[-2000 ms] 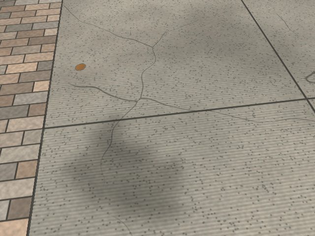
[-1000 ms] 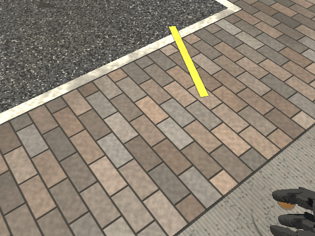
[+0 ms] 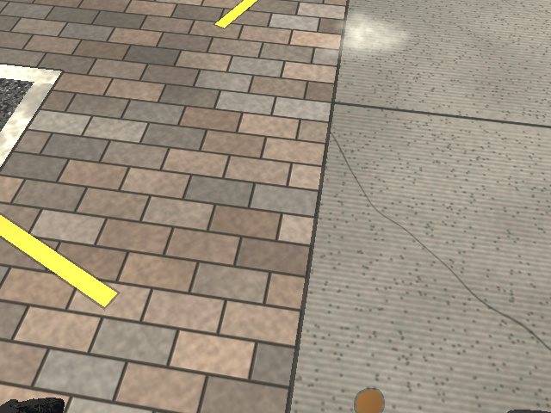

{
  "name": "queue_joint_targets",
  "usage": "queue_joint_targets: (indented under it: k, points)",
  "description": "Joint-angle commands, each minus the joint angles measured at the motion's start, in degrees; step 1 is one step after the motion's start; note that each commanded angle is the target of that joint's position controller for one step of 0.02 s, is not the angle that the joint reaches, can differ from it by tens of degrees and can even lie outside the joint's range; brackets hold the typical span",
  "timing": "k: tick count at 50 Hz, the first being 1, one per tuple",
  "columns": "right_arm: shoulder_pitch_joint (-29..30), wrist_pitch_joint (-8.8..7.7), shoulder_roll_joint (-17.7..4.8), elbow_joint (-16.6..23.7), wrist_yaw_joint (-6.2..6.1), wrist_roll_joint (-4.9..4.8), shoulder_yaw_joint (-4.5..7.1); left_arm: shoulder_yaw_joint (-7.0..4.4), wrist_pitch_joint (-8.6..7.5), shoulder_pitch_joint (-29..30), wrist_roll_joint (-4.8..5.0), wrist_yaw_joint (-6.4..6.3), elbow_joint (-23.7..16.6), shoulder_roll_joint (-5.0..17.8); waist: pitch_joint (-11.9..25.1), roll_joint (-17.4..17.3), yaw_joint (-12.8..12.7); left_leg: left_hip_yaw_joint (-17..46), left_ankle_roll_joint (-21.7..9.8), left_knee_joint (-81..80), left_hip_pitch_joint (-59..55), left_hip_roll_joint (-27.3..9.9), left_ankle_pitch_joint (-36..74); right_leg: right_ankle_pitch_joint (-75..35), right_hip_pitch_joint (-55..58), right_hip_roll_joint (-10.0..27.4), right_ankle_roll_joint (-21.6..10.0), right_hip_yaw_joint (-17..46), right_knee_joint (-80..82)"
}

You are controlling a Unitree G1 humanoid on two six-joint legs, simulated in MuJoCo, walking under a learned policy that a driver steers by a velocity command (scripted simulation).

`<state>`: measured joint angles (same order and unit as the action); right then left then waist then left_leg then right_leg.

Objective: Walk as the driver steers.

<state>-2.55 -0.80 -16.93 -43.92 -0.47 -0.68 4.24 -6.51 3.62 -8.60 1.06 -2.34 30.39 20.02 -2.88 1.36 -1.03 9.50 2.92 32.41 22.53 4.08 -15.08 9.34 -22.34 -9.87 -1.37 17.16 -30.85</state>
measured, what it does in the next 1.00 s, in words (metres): steps on the spot, turning right: left foot, then right foot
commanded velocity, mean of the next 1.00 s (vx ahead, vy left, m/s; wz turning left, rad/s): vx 0.00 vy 0.00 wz -0.57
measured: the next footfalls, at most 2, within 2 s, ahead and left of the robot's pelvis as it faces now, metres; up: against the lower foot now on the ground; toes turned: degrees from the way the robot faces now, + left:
left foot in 0.02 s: +0.10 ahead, +0.13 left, +0.00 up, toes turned -11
right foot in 0.46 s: +0.00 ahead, -0.13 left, +0.00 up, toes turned -31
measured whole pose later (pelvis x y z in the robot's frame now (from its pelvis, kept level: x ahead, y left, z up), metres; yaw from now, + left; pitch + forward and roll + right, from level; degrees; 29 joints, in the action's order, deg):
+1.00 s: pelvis +0.03 -0.03 +0.00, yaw -30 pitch +2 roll -1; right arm -13.1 -0.1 -16.7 -39.7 -0.2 -0.3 3.8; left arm -3.0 1.0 -4.8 -0.8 -2.0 36.5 15.6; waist -2.6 1.7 2.5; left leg 3.7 -0.2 34.3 20.0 0.5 -15.7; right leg 31.6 -22.5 -4.9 1.0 3.6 -53.4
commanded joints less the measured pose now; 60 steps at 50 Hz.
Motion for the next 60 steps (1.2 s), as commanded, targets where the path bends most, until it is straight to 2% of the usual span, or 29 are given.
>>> queue_joint_targets:
  k: [1,2,3,4,5,7,13,17,21,22,23,24,25,26,27,28,33,38,40,42,44,45,46,48,51,54,58,59,60]
  points:
    - [-4.50,-1.29,-8.86,2.54,-0.04,0.45,3.06,-1.19,-0.19,0.12,0.27,0.31,-4.62,5.12,11.42,3.81,1.22,3.73,-4.20,-13.37,-15.29,-8.63,6.34,12.88,0.78,7.72,-3.53,11.07,-1.62]
    - [-2.69,-0.41,-13.00,3.44,-0.58,1.63,3.57,-0.29,-0.30,-2.40,0.31,0.56,-5.20,2.32,9.99,-12.42,-1.88,17.73,-11.48,-16.52,-19.41,-20.51,9.59,26.13,-10.35,-0.96,-0.48,-1.69,-14.59]
    - [-1.56,-0.65,-11.12,4.34,-0.60,3.62,3.33,-1.51,-1.27,-3.27,-0.20,1.20,-5.60,7.16,8.42,-17.56,-2.37,25.24,-17.39,-18.39,-14.53,-26.86,10.54,25.53,-14.46,2.61,2.18,-4.89,-28.55]
    - [1.68,-0.66,-7.72,6.18,-1.15,3.09,2.47,-2.39,-1.44,-3.86,-0.05,1.58,-4.00,10.53,7.01,-13.35,-2.59,19.16,-16.92,-17.46,-12.89,-24.89,8.81,21.06,-14.44,6.07,3.49,-6.56,-34.23]
    - [3.64,-0.25,-5.64,6.88,-1.82,2.15,1.97,-2.61,-1.11,-4.28,0.12,1.61,-2.45,10.60,5.38,-9.83,-2.39,11.79,-14.20,-16.38,-11.49,-20.19,5.88,16.77,-14.08,7.20,4.29,-7.76,-36.82]
    - [3.09,0.45,-5.67,7.15,-3.04,1.12,1.54,-1.56,-0.42,-5.00,0.00,1.77,-1.89,7.40,4.10,-7.17,-1.34,4.69,-13.10,-15.60,-12.24,-17.30,9.17,12.42,-16.37,8.57,5.60,-10.67,-42.89]
    - [-4.79,1.40,-9.24,5.93,-2.88,1.96,2.63,0.49,-0.64,2.16,0.51,2.20,-5.43,3.67,6.33,-9.68,4.18,-4.03,-15.92,-15.83,-22.04,-20.21,18.06,11.26,-17.83,14.68,7.70,-16.07,-30.18]
    - [-2.72,1.42,-11.30,6.35,-1.47,1.34,3.63,0.63,-0.24,0.96,0.29,2.83,-4.78,3.17,7.37,-10.86,3.13,-11.18,-14.27,-15.00,-18.03,-21.34,19.90,10.93,-7.27,14.88,6.07,-19.84,-19.16]
    - [-2.43,0.59,-11.18,5.77,0.09,-0.74,4.17,-0.53,1.31,-1.44,0.48,3.43,-3.67,3.87,7.92,-10.86,0.76,-15.40,-10.32,-8.90,-17.73,-23.11,19.46,7.76,1.96,13.01,2.15,-22.65,-4.76]
    - [-3.09,0.54,-9.76,5.18,0.30,-1.27,3.98,-1.22,1.44,-4.30,0.48,3.17,-2.46,4.32,8.57,-9.07,-0.78,-17.88,-7.56,-3.68,-15.16,-21.79,16.51,3.85,7.96,11.31,0.20,-22.84,1.18]
    - [-6.24,0.47,-7.02,4.00,0.72,-0.77,3.39,-2.83,1.22,-9.29,0.34,2.40,-0.80,7.87,8.84,-0.90,-2.30,-21.43,-3.44,7.60,-6.33,-17.73,8.60,-7.21,18.57,12.27,-3.00,-16.80,7.25]
    - [-5.43,0.34,-3.60,7.54,0.88,2.36,2.23,-4.83,0.62,-11.40,0.28,1.49,-1.79,17.30,7.70,19.77,-0.11,-23.38,2.37,27.76,16.30,-9.35,-22.47,-36.03,30.02,27.36,-11.00,7.28,5.45]
    - [1.41,-0.02,-4.74,10.26,0.05,2.80,2.19,-4.06,-1.64,-9.37,-2.35,2.37,-3.75,16.06,14.51,16.11,-3.53,-9.13,2.69,37.15,21.64,-5.33,-24.65,-31.33,25.97,31.79,-19.77,16.94,8.21]
    - [4.10,-0.02,-7.03,10.72,-0.50,1.34,2.70,-3.25,-3.09,-8.10,-2.47,2.85,-3.02,13.32,12.86,10.20,-3.63,-6.22,1.28,39.76,22.41,-6.12,-19.94,-25.09,24.91,29.27,-18.22,11.75,9.91]
    - [3.94,-0.24,-6.79,10.66,-0.98,0.81,2.70,-2.80,-3.70,-6.03,-1.23,2.33,-2.14,11.81,9.90,8.40,-1.62,-4.97,-0.03,37.76,22.93,-6.51,-14.29,-19.96,22.50,26.08,-15.17,8.43,10.25]
    - [1.64,-0.08,-7.81,9.15,-1.47,1.23,2.97,-1.85,-3.41,-2.67,-0.06,1.72,-2.45,9.18,9.04,5.37,0.22,-4.80,-0.15,35.94,22.35,-7.57,-10.17,-18.55,21.09,24.59,-12.69,5.05,9.55]
    - [-2.60,0.66,-5.41,6.70,-0.91,0.94,1.92,-0.03,-2.74,0.19,-1.14,0.10,-2.15,6.89,11.21,5.26,1.52,-7.01,1.96,27.16,11.33,-5.25,-2.43,-25.17,14.63,20.82,-11.21,-1.32,7.68]
    - [-4.04,1.37,-2.97,5.60,0.44,0.41,0.06,2.84,-3.27,1.42,-2.71,0.99,0.96,1.07,10.12,7.30,0.14,-8.53,1.26,12.93,-1.39,-8.08,-0.69,-15.84,9.28,20.85,-10.64,-5.01,8.27]
    - [-3.68,1.48,-4.79,6.41,0.68,-0.13,0.40,2.73,-3.65,1.50,-3.05,1.77,2.48,2.47,6.88,7.91,-0.23,-9.99,0.00,9.50,-4.37,-7.08,-1.84,-10.06,6.68,21.44,-10.76,-4.80,8.57]
    - [-3.85,1.25,-6.91,7.46,0.79,-0.43,0.95,1.83,-3.43,2.06,-2.14,1.51,3.22,5.32,3.80,7.25,0.54,-11.87,-1.82,2.90,-4.20,-5.36,0.41,-7.46,7.28,21.32,-9.93,-4.75,6.62]
    - [-3.95,0.89,-9.64,8.76,0.74,0.00,1.47,1.20,-3.40,-1.01,-1.57,0.74,4.25,5.89,3.05,2.24,-0.33,-7.17,-4.40,-2.20,-4.51,-7.36,17.82,-1.09,9.00,18.30,-6.18,-6.53,1.83]
    - [-3.95,0.72,-12.86,9.01,0.57,-0.16,2.37,1.16,-3.68,-2.92,-2.61,0.38,3.46,4.82,3.80,-6.14,-3.02,-0.24,-7.76,-2.11,-5.62,-10.92,28.26,3.60,6.73,12.57,-2.95,-11.75,-3.22]
    - [-6.50,0.59,-12.97,8.66,0.54,-0.67,2.89,1.34,-3.75,0.47,-3.15,-0.06,2.47,3.50,4.96,-12.21,-0.92,9.65,-13.56,-7.02,-6.31,-15.63,26.53,7.76,3.59,6.90,1.13,-17.89,-11.26]
    - [-13.56,-0.05,-12.09,7.67,0.13,0.98,2.81,1.52,-3.69,7.41,-2.02,-0.29,-0.11,1.54,6.59,-16.91,4.49,24.41,-21.71,-13.88,-15.70,-22.49,25.90,29.48,-9.41,3.09,3.02,-13.34,-27.98]
    - [-7.88,-0.09,-11.10,9.13,-1.26,-0.74,3.17,1.32,-3.59,5.50,-1.09,0.37,0.67,0.57,7.79,-8.99,1.02,16.67,-15.74,-10.99,-17.21,-17.16,23.40,23.22,-11.74,6.74,3.56,-9.55,-27.84]
    - [-6.10,2.91,-10.59,10.44,-2.37,-1.22,3.82,1.86,-4.58,5.88,-0.68,1.44,1.41,-2.17,9.73,-9.99,1.43,14.75,-12.95,-10.15,-15.28,-12.67,21.00,16.83,-4.53,4.78,4.99,-12.15,-13.77]
    - [-3.64,4.12,-10.85,12.32,-2.10,-2.06,4.31,0.67,-5.08,-1.87,-0.10,2.62,4.67,-0.05,11.13,-11.78,-1.02,17.47,-10.67,-8.83,-8.86,-10.29,12.94,5.30,9.64,3.75,4.21,-13.61,6.53]
    - [-4.02,4.05,-9.44,12.54,-2.08,-2.24,3.88,-0.17,-4.91,-4.17,-0.23,2.30,5.70,1.73,11.02,-10.21,-1.47,16.34,-8.23,-6.69,-3.42,-8.03,4.88,1.23,16.49,6.83,3.04,-12.60,11.55]
    - [-7.99,4.09,-5.78,11.98,-1.70,-1.41,2.96,-1.22,-4.43,-4.82,-1.08,1.61,5.10,6.03,11.20,1.01,0.57,9.53,-4.55,5.72,5.78,-2.25,-12.50,4.46,23.14,20.07,-1.73,0.13,14.85]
